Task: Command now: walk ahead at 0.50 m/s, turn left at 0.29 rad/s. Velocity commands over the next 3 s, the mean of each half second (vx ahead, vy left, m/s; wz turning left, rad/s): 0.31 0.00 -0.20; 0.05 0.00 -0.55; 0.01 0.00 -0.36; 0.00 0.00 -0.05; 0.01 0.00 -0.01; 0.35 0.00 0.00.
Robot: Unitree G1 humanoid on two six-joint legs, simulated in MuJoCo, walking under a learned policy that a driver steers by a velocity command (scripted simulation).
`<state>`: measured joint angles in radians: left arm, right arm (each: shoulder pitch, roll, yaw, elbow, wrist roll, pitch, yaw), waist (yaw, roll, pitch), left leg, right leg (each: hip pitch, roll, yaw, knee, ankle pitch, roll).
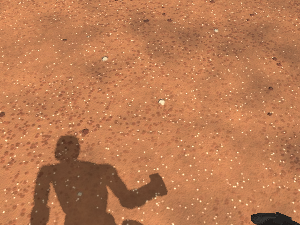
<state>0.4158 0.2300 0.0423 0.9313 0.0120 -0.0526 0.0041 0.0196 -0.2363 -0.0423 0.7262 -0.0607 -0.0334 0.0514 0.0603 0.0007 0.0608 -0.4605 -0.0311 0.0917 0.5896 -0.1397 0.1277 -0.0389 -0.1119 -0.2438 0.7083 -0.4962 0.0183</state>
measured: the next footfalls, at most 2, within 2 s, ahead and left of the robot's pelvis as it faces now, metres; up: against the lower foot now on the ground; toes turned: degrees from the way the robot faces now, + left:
right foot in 0.48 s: +0.33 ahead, -0.09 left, +0.00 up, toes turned -13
left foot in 1.00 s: +0.35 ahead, +0.10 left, +0.00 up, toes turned -33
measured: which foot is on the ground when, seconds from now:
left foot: down 0.00-0.46, up 0.48-0.98, down 1.00-1.00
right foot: up 0.00-0.46, down 0.48-1.00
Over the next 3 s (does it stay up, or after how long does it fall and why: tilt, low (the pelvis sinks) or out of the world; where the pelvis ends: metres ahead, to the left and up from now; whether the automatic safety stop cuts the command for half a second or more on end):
stays up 0.37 -0.06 0.02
